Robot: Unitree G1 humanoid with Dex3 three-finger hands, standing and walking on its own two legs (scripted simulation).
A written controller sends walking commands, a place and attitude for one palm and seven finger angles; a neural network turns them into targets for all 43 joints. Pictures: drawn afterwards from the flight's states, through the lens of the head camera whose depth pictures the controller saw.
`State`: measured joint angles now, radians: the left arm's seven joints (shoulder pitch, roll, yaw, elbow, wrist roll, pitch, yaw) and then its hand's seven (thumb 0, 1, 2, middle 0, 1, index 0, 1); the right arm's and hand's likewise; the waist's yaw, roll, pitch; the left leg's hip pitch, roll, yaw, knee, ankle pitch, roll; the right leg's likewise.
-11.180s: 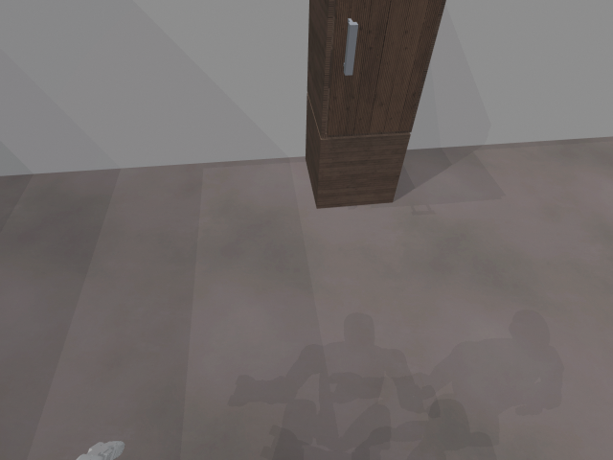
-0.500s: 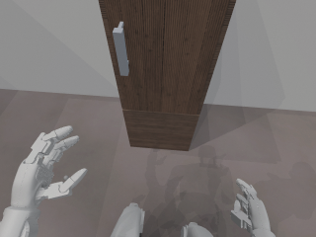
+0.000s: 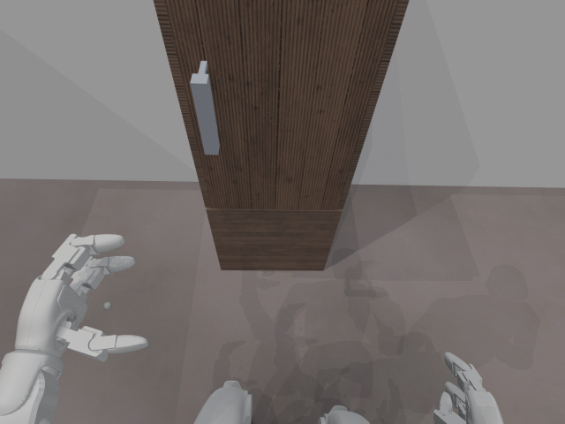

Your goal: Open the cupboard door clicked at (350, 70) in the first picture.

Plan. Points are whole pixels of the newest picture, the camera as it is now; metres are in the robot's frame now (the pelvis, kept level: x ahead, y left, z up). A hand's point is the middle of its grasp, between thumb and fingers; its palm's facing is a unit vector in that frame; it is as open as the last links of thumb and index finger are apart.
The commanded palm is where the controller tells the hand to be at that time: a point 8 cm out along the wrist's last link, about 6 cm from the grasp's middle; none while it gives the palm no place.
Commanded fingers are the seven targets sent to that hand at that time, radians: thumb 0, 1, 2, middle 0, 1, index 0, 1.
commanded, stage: raise the hand with hooked fingers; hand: left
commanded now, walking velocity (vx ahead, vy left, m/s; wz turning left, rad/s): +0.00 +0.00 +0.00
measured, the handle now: (208, 109) +0.61 +0.17 +0.07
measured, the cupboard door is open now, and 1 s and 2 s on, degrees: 0 0 0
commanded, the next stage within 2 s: move the hooked fingers beside the handle in 0.96 s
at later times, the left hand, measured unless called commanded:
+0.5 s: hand (52, 256) +0.29 +0.30 +0.09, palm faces +0.08 -1.00 -0.05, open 14.0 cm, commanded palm +0.26 +0.34 +0.09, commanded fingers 0.00 -0.50 0.30 -0.30 -1.20 -0.30 -1.20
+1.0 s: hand (73, 262) +0.29 +0.28 +0.08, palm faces +0.07 -1.00 -0.04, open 14.0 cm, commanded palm +0.26 +0.33 +0.09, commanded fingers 0.00 -0.50 0.30 -0.30 -1.20 -0.30 -1.20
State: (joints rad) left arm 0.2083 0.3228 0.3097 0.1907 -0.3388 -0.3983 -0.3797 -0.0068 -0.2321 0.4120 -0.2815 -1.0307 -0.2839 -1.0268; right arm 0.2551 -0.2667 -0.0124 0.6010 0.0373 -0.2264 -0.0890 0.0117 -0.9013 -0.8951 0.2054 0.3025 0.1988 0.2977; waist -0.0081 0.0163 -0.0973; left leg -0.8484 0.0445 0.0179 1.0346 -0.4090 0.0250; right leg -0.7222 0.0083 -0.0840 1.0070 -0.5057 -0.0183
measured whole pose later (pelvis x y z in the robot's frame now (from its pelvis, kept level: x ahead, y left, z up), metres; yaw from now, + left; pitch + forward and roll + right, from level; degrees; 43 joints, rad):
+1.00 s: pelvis +0.00 +0.00 +0.02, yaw +0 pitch +10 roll -3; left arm -0.03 0.40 0.41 0.42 -0.35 -0.31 -0.45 -0.02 -0.50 0.30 -0.30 -1.20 -0.30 -1.20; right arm 0.27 -0.26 0.04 0.57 0.04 -0.16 -0.08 0.01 -0.90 -0.89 0.21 0.30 0.20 0.30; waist -0.01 0.02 -0.09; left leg -0.74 0.04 0.01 0.93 -0.37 0.03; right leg -0.61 0.01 -0.09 0.88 -0.45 -0.01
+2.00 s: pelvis +0.01 +0.00 +0.01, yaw -1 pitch +17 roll -3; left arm -0.63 0.51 0.45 1.01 -0.18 -0.37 -0.35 -0.02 -0.50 0.30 -0.30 -1.20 -0.30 -1.20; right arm 0.33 -0.27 0.03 0.63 0.02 -0.01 -0.06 0.01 -0.90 -0.89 0.21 0.30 0.20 0.30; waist -0.10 0.01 -0.10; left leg -0.89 0.06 0.03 1.00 -0.40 0.03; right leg -0.77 0.03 -0.06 0.96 -0.48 -0.01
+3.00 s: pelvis +0.02 +0.01 -0.01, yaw -4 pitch +24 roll -5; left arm -0.92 0.67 0.53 1.18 -0.05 -0.38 -0.26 -0.02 -0.50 0.30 -0.30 -1.20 -0.30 -1.20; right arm 0.44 -0.26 0.04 0.62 -0.02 0.10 -0.01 0.00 -0.90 -0.89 0.21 0.30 0.20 0.30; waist -0.20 0.02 -0.10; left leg -1.06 0.09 0.02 1.08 -0.43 0.03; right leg -0.93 0.06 -0.06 1.00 -0.48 -0.01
